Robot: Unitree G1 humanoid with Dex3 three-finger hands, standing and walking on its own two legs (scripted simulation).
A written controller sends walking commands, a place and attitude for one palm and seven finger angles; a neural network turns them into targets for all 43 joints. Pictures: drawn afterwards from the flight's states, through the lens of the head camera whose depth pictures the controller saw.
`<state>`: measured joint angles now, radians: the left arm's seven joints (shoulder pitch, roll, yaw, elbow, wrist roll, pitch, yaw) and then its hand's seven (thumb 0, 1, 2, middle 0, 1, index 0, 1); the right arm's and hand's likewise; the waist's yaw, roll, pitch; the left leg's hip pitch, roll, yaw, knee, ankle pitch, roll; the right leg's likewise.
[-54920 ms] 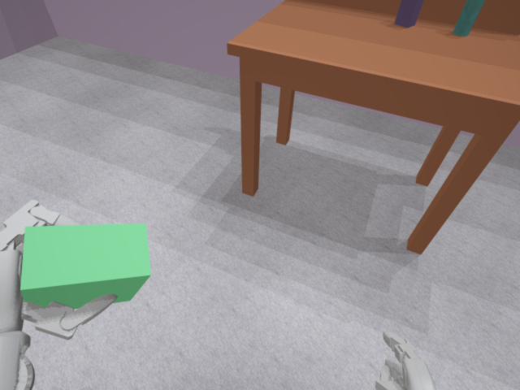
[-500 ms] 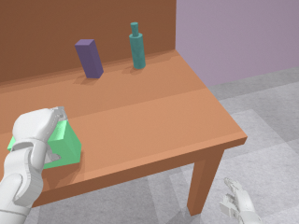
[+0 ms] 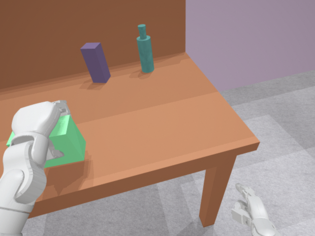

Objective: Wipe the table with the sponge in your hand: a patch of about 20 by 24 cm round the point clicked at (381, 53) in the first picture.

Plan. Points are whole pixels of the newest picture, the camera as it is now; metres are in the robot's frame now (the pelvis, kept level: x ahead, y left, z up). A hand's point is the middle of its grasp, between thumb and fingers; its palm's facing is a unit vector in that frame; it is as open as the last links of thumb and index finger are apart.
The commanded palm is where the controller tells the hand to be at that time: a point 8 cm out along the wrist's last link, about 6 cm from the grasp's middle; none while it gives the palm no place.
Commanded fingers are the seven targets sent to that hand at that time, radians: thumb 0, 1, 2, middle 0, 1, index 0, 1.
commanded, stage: lift the sponge slowly off the table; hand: left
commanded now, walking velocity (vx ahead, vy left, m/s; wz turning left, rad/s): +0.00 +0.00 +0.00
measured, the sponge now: (55, 147) +0.26 +0.32 +0.11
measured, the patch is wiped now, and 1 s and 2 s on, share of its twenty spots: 1.00 1.00 1.00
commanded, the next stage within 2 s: bring the sponge back beside the body in 0.58 s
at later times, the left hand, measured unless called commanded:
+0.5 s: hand (51, 118) +0.28 +0.29 +0.20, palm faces +0.15 -0.03 -0.99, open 10.2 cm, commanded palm +0.24 +0.29 +0.27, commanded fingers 0.00 0.10 1.30 -1.20 -1.60 -1.20 -1.60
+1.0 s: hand (48, 123) +0.27 +0.30 +0.20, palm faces +0.16 -0.04 -0.99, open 10.2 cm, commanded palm +0.21 +0.30 +0.27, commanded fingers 0.00 0.10 1.30 -1.20 -1.60 -1.20 -1.60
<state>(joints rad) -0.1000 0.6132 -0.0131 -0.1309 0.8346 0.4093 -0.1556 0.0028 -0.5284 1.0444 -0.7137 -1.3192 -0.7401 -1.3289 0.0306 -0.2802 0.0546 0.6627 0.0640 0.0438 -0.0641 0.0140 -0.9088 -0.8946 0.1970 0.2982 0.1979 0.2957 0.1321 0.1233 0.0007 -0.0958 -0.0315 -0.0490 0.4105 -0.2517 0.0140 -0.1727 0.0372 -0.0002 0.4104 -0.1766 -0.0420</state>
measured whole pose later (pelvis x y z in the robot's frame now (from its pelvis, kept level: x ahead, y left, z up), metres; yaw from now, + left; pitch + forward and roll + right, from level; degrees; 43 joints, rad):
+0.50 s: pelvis +0.00 +0.00 +0.00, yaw +0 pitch -3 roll +1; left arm -0.21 0.64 -0.02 -0.15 0.82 0.48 -0.21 0.00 -0.53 1.05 -0.71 -1.32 -0.74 -1.33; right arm 0.02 -0.28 0.07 0.65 0.07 0.05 -0.06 0.01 -0.91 -0.89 0.20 0.30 0.20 0.30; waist 0.14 0.13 -0.01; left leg -0.11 -0.03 -0.04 0.42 -0.25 0.01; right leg -0.20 0.03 0.00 0.43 -0.18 -0.04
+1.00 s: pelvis +0.00 +0.00 +0.00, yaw -1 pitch -3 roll +0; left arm -0.10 0.66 0.04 -0.23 0.78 0.44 -0.19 0.00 -0.53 1.05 -0.71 -1.32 -0.74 -1.33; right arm 0.04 -0.28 0.06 0.65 0.06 0.05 -0.05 0.01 -0.91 -0.89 0.20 0.30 0.20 0.30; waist 0.14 0.13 -0.01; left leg -0.13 -0.03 -0.03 0.45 -0.27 0.01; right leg -0.21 0.04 0.01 0.45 -0.19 -0.04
